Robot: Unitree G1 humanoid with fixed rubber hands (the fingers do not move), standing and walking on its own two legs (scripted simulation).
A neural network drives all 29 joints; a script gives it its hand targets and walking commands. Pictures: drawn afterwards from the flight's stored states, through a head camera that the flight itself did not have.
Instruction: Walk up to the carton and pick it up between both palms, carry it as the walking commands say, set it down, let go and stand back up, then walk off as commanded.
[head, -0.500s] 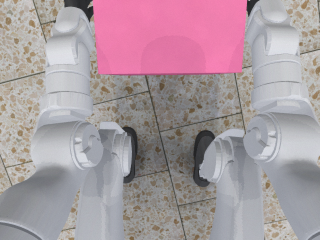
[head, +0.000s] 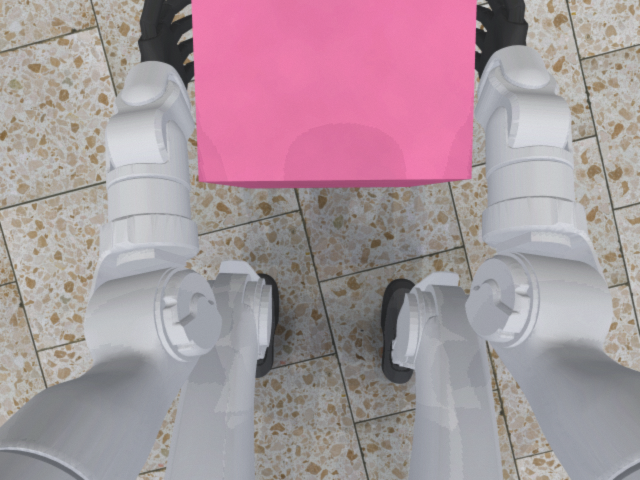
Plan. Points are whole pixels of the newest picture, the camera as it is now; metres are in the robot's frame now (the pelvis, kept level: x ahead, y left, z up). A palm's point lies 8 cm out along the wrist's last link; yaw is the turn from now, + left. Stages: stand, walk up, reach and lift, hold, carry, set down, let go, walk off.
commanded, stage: reach and lift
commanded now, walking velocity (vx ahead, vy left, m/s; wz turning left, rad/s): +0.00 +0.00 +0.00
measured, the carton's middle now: (330, 61) +0.56 +0.02 -0.16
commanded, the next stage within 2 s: none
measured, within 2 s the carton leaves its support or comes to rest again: neither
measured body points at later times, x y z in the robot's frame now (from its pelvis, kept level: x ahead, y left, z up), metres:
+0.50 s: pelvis +0.01 +0.00 +0.05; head +0.29 +0.00 +0.40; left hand +0.51 +0.18 -0.02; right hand +0.54 -0.15 -0.03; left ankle +0.11 +0.14 -0.43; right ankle +0.11 -0.14 -0.43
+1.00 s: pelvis +0.02 +0.00 +0.11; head +0.27 -0.01 +0.49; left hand +0.49 +0.18 +0.05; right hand +0.52 -0.15 +0.05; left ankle +0.11 +0.14 -0.43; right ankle +0.11 -0.14 -0.43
